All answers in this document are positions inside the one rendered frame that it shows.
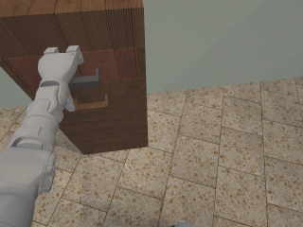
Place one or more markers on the cabinet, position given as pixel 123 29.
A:
pixel 29 27

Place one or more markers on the robot left forearm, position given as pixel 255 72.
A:
pixel 40 125

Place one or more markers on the robot left hand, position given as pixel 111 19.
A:
pixel 54 64

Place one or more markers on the robot left upper arm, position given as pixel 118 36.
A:
pixel 25 173

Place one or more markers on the handle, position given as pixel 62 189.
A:
pixel 91 107
pixel 85 81

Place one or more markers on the drawer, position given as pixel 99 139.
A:
pixel 113 64

